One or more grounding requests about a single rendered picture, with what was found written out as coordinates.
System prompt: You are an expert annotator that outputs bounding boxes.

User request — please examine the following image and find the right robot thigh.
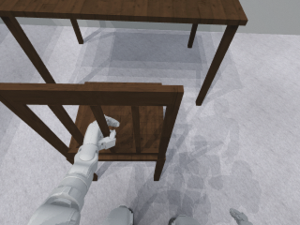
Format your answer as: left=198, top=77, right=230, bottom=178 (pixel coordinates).
left=171, top=216, right=201, bottom=225

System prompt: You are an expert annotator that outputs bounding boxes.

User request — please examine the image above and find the right robot hand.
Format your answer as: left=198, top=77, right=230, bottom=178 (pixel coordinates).
left=229, top=208, right=253, bottom=225

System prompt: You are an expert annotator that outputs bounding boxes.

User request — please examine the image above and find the left robot thigh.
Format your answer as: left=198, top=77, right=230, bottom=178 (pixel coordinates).
left=101, top=207, right=133, bottom=225

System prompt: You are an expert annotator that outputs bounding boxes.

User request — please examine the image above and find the left robot hand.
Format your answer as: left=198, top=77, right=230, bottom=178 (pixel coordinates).
left=82, top=114, right=120, bottom=151

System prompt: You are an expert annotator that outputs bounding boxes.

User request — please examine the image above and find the left robot forearm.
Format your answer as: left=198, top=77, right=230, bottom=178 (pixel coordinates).
left=26, top=143, right=99, bottom=225

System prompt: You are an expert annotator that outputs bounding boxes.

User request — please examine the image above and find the chair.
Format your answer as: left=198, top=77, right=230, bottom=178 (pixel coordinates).
left=0, top=82, right=184, bottom=182

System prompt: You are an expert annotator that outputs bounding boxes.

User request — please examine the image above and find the table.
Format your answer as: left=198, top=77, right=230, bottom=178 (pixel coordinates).
left=0, top=0, right=248, bottom=106

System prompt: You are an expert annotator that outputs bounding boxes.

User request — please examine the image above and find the robot thigh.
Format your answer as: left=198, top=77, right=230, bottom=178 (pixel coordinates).
left=171, top=216, right=201, bottom=225
left=101, top=207, right=133, bottom=225

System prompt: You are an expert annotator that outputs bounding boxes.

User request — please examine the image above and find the left robot upper arm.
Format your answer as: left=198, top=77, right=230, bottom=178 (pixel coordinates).
left=29, top=203, right=81, bottom=225

